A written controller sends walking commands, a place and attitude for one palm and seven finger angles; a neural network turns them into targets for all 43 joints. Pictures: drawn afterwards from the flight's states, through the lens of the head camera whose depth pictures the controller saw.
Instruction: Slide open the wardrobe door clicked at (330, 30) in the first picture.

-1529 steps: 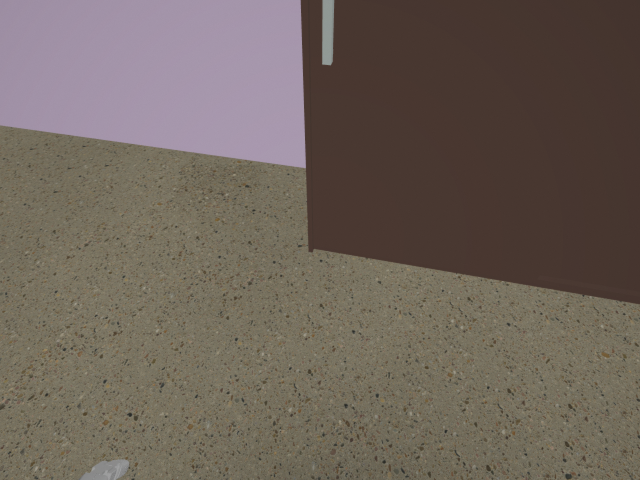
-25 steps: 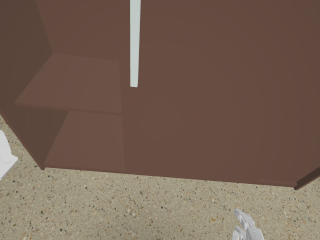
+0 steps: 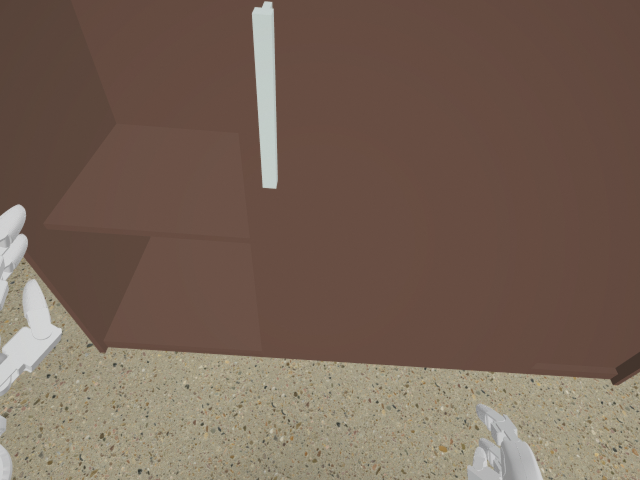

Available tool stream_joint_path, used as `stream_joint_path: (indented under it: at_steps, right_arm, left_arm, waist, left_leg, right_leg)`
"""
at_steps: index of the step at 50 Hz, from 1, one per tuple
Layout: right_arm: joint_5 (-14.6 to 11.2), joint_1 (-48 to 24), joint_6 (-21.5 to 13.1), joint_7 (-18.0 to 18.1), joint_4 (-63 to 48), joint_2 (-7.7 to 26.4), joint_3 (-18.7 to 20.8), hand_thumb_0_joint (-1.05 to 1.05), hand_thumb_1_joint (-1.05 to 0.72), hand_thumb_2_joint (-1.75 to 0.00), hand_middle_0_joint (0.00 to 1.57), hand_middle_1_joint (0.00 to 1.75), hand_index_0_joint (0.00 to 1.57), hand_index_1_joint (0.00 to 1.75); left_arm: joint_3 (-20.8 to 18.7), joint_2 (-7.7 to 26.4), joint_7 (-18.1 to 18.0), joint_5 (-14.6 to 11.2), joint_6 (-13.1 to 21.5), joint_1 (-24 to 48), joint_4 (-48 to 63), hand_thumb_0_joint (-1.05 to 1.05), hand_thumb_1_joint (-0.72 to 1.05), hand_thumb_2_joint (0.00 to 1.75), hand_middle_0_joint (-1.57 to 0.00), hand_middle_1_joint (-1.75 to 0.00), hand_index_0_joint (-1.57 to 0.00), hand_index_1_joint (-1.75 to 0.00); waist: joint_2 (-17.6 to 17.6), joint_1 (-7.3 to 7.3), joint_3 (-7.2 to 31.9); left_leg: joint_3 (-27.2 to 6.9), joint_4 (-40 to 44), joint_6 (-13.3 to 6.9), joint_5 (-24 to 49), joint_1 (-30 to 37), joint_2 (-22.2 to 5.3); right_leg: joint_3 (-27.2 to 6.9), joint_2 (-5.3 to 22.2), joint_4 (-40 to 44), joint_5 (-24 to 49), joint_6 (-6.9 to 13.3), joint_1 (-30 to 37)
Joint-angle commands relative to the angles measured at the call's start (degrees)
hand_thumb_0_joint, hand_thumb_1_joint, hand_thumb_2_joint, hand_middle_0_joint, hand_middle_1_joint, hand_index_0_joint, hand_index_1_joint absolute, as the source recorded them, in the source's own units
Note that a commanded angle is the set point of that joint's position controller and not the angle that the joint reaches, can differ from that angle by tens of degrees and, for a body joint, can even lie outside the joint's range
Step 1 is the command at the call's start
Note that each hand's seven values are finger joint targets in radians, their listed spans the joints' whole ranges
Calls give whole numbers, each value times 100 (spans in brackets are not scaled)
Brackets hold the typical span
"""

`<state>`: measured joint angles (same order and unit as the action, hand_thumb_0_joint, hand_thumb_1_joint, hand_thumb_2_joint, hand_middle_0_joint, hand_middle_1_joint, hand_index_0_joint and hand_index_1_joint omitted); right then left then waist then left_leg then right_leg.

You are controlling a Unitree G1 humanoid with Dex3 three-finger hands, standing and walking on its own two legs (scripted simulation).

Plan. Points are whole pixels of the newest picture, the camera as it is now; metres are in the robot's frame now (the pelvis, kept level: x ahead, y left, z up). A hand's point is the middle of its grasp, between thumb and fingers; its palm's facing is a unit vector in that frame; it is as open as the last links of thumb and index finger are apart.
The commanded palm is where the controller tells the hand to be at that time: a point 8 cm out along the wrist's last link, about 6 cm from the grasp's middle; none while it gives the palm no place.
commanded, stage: stop stepping back and stand still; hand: left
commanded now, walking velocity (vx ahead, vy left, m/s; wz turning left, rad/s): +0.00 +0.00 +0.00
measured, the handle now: (269, 105) +0.57 +0.13 +0.18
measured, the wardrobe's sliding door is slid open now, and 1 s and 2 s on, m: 0.52 0.52 0.52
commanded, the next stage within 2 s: let the arm hang, fingers relaxed in 0.34 s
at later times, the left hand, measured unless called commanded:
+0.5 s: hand (71, 349) +0.21 +0.28 +0.10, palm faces +0.33 -0.83 -0.46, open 7.4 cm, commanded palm none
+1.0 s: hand out of the picture -0.04 +0.20 -0.18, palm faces +0.03 -0.98 -0.22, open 7.3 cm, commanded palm none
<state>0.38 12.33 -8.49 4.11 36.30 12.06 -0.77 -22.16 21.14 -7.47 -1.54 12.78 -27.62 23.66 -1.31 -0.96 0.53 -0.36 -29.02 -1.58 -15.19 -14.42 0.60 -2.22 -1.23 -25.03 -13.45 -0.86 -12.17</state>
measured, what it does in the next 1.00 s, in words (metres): stands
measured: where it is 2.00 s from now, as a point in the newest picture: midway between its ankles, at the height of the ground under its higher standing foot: outside the picture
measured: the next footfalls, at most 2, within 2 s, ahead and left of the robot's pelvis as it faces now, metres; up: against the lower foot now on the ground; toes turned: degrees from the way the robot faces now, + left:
none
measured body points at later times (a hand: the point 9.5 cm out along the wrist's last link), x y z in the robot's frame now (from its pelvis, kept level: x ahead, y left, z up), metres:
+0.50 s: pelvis +0.00 +0.01 +0.00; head +0.01 +0.01 +0.45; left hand +0.19 +0.32 +0.12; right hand +0.18 -0.23 -0.09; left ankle +0.00 +0.10 -0.74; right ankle +0.00 -0.13 -0.74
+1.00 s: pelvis -0.02 +0.00 +0.00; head +0.02 +0.01 +0.45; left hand -0.04 +0.26 -0.16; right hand +0.00 -0.28 -0.14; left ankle +0.00 +0.10 -0.74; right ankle +0.00 -0.13 -0.74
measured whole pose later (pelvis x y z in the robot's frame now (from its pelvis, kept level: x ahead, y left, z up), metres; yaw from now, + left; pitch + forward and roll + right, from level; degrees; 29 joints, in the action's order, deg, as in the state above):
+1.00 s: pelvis -0.02 +0.00 +0.00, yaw +2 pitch +0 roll -1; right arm 1.1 14.1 0.9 1.5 62.1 15.3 0.6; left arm -1.1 14.6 0.5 0.9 -1.6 -15.2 -65.1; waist -0.8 -0.5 -4.7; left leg -2.2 -28.1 -1.6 -13.1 -15.1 1.4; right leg -0.1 -0.5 -24.5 -12.3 -0.3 -12.3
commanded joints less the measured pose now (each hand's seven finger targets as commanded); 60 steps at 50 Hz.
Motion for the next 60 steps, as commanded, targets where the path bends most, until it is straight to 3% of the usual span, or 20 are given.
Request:
stream_joint_path:
  at_steps: [1, 13, 21, 22, 23, 25, 27, 30, 33, 40, 41, 47, 52, 60]
  right_arm:
    - [-24, -509, -227, 62, -938, 759, 347, 0, -90, -90, 20, 30, 20, 30]
    - [-35, -528, -128, 77, -1012, 752, 319, 0, -90, -90, 20, 30, 20, 30]
    - [-30, -564, -129, 95, -1007, 773, 320, 0, -90, -90, 20, 30, 20, 30]
    - [-129, -857, -224, -421, 423, 1744, 584, 0, -90, -90, 20, 30, 20, 30]
    - [-132, -477, 130, -440, 352, 1536, 598, 0, -90, -90, 20, 30, 20, 30]
    - [-12, -456, 330, -415, 336, 1552, 523, 0, -90, -90, 20, 30, 20, 30]
    - [75, -543, 419, -384, 433, 1600, 476, 0, -90, -90, 20, 30, 20, 30]
    - [106, -650, 541, -369, 699, 1656, 451, 0, -90, -90, 20, 30, 20, 30]
    - [122, -575, 696, -352, 1025, 1409, 339, 0, -90, -90, 20, 30, 20, 30]
    - [94, -389, 758, -257, 1732, 1320, 314, 0, -90, -90, 20, 30, 20, 30]
    - [78, -338, 776, -245, 1787, 1321, 317, 0, -90, -90, 20, 30, 20, 30]
    - [76, -43, 767, -196, 2125, 1355, 373, 0, -90, -90, 20, 30, 20, 30]
    - [73, -155, 749, -205, 2250, 1490, 390, 0, -90, -90, 20, 30, 20, 30]
    - [67, -480, 711, -267, 2372, 1640, 371, 0, -90, -90, 20, 30, 20, 30]
  left_arm:
    - [-815, 1211, -128, -71, 358, 137, 1116, 0, 90, 90, -20, -30, -20, -30]
    - [-658, 1078, -123, -94, 313, 133, 1176, 0, 90, 90, -20, -30, -20, -30]
    - [-760, 1208, -137, -88, 313, 157, 1198, 0, 90, 90, -20, -30, -20, -30]
    - [1607, 281, 626, 318, -659, 313, -3271, 0, 90, 90, -20, -30, -20, -30]
    - [1452, 317, 721, 288, -1086, 390, -3361, 0, 90, 90, -20, -30, -20, -30]
    - [1533, 301, 751, 323, -1179, 798, -3776, 0, 90, 90, -20, -30, -20, -30]
    - [1621, 389, 753, 341, -1211, 1049, -4428, 0, 90, 90, -20, -30, -20, -30]
    - [1715, 658, 743, 345, -1204, 1459, -5527, 0, 90, 90, -20, -30, -20, -30]
    - [1901, 589, 718, 308, -1263, 1772, -6424, 0, 90, 90, -20, -30, -20, -30]
    - [1928, 430, 719, 255, -1234, 1635, -7803, 0, 90, 90, -20, -30, -20, -30]
    - [1927, 432, 718, 259, -1231, 1585, -7920, 0, 90, 90, -20, -30, -20, -30]
    - [1925, 318, 715, 247, -1221, 1583, -8425, 0, 90, 90, -20, -30, -20, -30]
    - [1925, 457, 712, 244, -1206, 1713, -8574, 0, 90, 90, -20, -30, -20, -30]
    - [1937, 735, 700, 223, -1125, 2157, -8552, 0, 90, 90, -20, -30, -20, -30]
  waist:
    - [321, 11, 751]
    - [491, 24, 661]
    - [560, 1, 677]
    - [349, 272, 74]
    - [366, 216, 495]
    - [300, 164, 364]
    - [-365, 78, 364]
    - [-681, 54, 446]
    - [-51, 147, 267]
    - [944, 111, 156]
    - [771, 105, 112]
    - [473, 143, 28]
    - [287, 95, -118]
    - [-39, 121, 95]
  left_leg:
    - [-291, 418, 47, 1587, 142, -322]
    - [-291, 587, 59, 1545, 137, -371]
    - [-337, 701, 64, 1460, 75, -370]
    - [-490, -268, 2, 2409, -215, -509]
    - [-424, -116, 85, 2236, 140, -590]
    - [-894, 186, -215, 1679, -331, -774]
    - [-1209, 379, -396, 1657, -648, -879]
    - [-942, 189, -254, 1372, -465, -536]
    - [-782, 325, -141, 639, -209, -336]
    - [-851, 756, -135, -128, -141, -458]
    - [-856, 761, -137, -224, -150, -480]
    - [-963, 898, -169, -212, -75, -581]
    - [-1034, 1065, -188, -76, -119, -650]
    - [-872, 1063, -128, 836, 358, -631]
  right_leg:
    - [-264, 310, 183, 1688, 167, 484]
    - [-154, 259, 220, 1572, 113, 512]
    - [-81, 229, 258, 1417, 88, 605]
    - [89, 774, -449, 2030, 213, -269]
    - [-148, 767, -290, 1313, 272, -440]
    - [121, 465, -713, 49, 243, -594]
    - [83, 363, -866, -11, 233, -189]
    - [-288, 606, -401, 503, 337, 42]
    - [-568, 722, -24, 185, 440, -160]
    - [-472, 588, 371, -327, 427, 42]
    - [-443, 573, 450, -403, 422, 56]
    - [-363, 572, 509, -327, 435, 55]
    - [-315, 589, 512, -115, 404, 168]
    - [-358, 712, 636, 480, 351, 302]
